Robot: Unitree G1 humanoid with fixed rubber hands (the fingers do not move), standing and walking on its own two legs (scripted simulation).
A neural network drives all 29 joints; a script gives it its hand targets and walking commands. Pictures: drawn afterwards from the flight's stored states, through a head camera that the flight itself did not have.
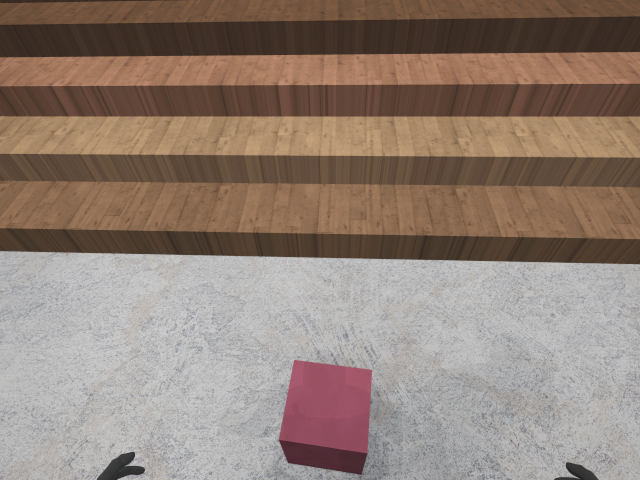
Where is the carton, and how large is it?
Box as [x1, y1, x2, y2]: [279, 360, 371, 474]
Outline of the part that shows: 294,360 279,436 279,441 287,461 291,463 361,474 367,452 371,370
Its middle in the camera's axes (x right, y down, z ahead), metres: +0.03 +0.49 +1.07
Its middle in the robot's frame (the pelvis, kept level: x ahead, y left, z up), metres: +0.38 +0.03 -0.66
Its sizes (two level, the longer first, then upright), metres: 0.210 0.200 0.250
